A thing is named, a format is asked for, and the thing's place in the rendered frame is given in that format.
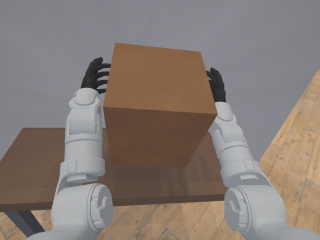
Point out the robot left hand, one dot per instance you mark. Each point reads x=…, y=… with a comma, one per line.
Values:
x=90, y=79

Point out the robot right upper arm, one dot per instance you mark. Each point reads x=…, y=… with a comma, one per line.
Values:
x=257, y=212

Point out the robot right hand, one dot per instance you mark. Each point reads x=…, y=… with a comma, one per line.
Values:
x=217, y=85

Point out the robot right forearm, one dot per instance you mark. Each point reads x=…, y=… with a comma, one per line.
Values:
x=238, y=166

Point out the robot left upper arm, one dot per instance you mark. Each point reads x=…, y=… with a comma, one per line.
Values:
x=79, y=213

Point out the robot left forearm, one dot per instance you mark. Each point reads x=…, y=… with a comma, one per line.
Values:
x=83, y=160

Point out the table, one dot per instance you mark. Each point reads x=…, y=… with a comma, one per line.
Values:
x=30, y=171

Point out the carton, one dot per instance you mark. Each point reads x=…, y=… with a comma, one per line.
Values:
x=158, y=106

